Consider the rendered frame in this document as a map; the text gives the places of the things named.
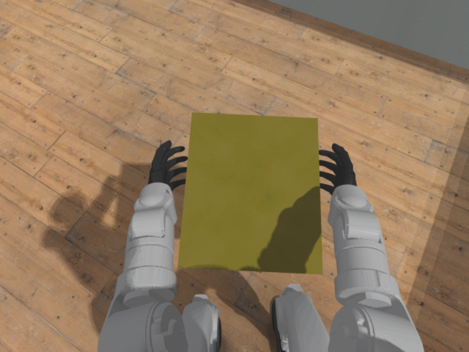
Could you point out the robot left forearm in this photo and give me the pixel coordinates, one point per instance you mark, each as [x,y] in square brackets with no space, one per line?
[148,269]

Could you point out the robot right hand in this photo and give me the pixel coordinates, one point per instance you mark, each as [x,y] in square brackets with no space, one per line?
[344,174]

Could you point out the robot right forearm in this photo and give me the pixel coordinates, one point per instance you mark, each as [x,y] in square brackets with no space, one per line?
[363,276]

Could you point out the right robot upper arm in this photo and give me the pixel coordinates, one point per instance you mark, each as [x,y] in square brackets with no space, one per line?
[356,328]

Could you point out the right robot shin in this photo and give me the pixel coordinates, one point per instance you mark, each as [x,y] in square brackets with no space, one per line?
[289,288]

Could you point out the left robot upper arm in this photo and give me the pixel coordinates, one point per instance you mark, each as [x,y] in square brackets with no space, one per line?
[153,327]

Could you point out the robot left hand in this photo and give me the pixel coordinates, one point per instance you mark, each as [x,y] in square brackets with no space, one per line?
[160,173]

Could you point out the robot left thigh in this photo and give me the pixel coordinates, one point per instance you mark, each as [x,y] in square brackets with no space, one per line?
[201,325]

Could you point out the carton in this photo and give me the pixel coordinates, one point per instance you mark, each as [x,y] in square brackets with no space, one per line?
[252,195]

